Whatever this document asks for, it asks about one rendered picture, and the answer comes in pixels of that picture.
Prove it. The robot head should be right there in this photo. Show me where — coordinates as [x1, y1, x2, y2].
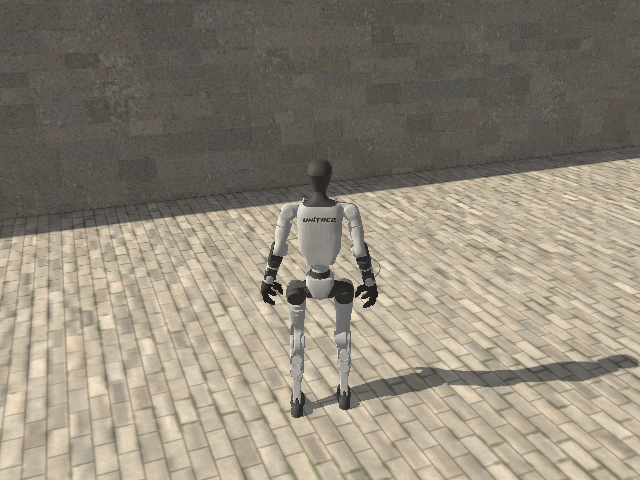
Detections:
[302, 159, 337, 207]

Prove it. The robot right forearm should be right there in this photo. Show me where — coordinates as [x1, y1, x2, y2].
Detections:
[356, 242, 376, 287]

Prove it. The right robot hand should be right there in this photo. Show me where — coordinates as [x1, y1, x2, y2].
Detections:
[355, 283, 378, 308]

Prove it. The left robot hand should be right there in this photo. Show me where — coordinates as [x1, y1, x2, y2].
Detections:
[260, 281, 283, 305]

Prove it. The right robot upper arm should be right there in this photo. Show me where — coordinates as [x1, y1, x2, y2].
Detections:
[340, 202, 367, 258]

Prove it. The robot left forearm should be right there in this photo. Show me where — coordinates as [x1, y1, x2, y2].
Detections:
[263, 241, 283, 284]

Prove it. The robot left foot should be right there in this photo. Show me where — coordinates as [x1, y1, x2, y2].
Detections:
[290, 391, 305, 418]

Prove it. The left robot upper arm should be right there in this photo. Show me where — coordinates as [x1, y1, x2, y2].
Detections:
[272, 202, 299, 257]

